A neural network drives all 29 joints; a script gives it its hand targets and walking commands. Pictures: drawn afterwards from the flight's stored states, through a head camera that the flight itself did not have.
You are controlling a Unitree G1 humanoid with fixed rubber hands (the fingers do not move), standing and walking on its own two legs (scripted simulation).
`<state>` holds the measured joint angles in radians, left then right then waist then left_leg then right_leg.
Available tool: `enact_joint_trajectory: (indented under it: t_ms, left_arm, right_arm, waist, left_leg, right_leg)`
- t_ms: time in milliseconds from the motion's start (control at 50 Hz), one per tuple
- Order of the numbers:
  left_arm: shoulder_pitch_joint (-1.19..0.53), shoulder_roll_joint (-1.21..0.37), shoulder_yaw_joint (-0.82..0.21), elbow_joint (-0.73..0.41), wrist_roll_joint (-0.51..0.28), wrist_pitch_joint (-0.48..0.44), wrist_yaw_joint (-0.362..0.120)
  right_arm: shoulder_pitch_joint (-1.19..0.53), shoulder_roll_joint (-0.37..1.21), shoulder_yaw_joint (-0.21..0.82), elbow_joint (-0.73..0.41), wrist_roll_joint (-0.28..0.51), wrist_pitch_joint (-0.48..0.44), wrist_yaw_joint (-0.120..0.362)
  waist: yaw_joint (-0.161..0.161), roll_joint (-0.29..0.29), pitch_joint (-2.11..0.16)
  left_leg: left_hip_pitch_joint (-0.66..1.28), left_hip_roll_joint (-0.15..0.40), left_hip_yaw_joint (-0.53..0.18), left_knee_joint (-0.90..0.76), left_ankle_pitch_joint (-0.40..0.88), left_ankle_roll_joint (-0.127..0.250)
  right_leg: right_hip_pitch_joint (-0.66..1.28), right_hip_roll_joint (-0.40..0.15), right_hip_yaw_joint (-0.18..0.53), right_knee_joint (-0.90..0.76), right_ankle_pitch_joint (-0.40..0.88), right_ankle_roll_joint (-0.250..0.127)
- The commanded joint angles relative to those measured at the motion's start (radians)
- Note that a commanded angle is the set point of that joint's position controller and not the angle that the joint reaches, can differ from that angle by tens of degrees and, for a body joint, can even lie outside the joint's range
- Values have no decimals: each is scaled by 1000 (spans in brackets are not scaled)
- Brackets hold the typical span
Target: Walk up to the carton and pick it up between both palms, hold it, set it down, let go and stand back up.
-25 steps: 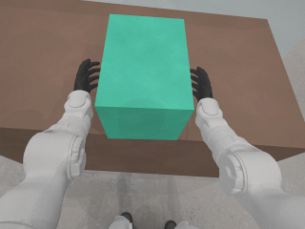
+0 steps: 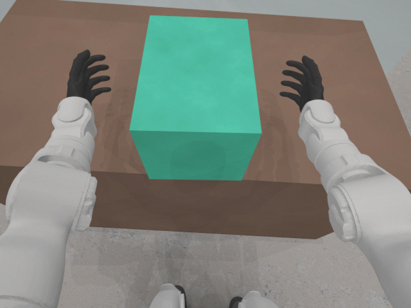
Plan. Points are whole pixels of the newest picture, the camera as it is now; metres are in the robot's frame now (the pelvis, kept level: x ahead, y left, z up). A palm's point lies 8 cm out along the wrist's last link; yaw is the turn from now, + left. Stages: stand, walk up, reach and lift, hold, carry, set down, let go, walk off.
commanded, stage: set down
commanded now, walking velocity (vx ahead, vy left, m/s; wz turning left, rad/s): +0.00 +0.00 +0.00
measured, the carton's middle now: (197, 100) +0.54 +0.04 +0.01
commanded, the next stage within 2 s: none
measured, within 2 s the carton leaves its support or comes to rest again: neither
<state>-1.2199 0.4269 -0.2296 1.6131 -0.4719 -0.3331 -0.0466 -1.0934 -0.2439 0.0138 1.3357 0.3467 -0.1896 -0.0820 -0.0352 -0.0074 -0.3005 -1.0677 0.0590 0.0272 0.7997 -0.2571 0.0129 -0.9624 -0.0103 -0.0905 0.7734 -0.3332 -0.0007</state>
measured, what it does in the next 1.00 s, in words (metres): stands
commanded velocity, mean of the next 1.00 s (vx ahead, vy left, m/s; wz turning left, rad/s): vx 0.00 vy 0.00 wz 0.00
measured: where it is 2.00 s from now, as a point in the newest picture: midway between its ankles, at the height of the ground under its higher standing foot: outside the picture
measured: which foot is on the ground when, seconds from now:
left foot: down 0.00-1.00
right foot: down 0.00-1.00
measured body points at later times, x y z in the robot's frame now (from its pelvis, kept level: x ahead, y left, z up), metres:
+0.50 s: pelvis +0.02 +0.00 +0.02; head +0.11 +0.04 +0.46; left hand +0.51 +0.27 +0.15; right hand +0.52 -0.15 +0.16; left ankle +0.04 +0.11 -0.69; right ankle +0.00 -0.12 -0.69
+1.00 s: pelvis +0.00 +0.00 +0.04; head +0.06 +0.01 +0.48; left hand +0.42 +0.26 +0.10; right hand +0.44 -0.16 +0.10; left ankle +0.04 +0.11 -0.69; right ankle +0.00 -0.12 -0.69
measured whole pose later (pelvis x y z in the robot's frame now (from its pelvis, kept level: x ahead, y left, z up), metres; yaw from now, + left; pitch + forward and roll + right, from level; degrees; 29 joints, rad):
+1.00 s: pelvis +0.00 +0.00 +0.04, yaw +0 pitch +17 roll -2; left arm -0.89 0.40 -0.06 1.35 -0.37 -0.23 -0.07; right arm -0.81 -0.20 0.11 1.09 0.35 -0.10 -0.15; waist 0.02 0.00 -0.18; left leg -0.68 0.05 0.03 0.56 -0.17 0.00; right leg -0.59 0.00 -0.06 0.54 -0.23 0.00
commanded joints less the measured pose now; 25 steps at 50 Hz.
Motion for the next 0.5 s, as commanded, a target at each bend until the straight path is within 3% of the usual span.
enact_joint_trajectory:
  t_ms: [0, 160, 320, 380, 480]
  left_arm:
    - [-528, 189, -19, -104, -16, -2, -16]
    - [-565, 245, 30, -256, 15, 40, -5]
    - [-593, 215, 54, -391, 34, 113, 9]
    - [-575, 185, 53, -388, 47, 146, 8]
    - [-522, 164, 72, -327, 83, 185, -1]
  right_arm:
    - [-543, -188, 6, -186, 19, -12, 10]
    - [-557, -201, 1, -298, 22, 16, -9]
    - [-557, -233, -26, -291, 10, 53, -26]
    - [-542, -241, -34, -248, 1, 69, -26]
    - [-520, -235, -25, -191, 1, 81, -27]
  waist:
    - [22, 71, -717]
    - [36, 105, -844]
    - [4, 200, -864]
    - [-8, 223, -812]
    - [7, 208, -691]
  left_leg:
    - [525, -60, 8, -41, 302, -56]
    - [618, -62, 9, -48, 465, -73]
    - [888, -42, -8, -44, 662, -123]
    - [971, -36, -15, -56, 701, -139]
    - [996, -35, -19, -91, 715, -141]
  right_leg:
    - [327, 44, 14, -64, 331, 36]
    - [441, 42, 26, -70, 532, 41]
    - [345, 55, -4, -156, 572, 24]
    - [312, 58, -16, -198, 555, 17]
    - [352, 56, -12, -240, 572, 21]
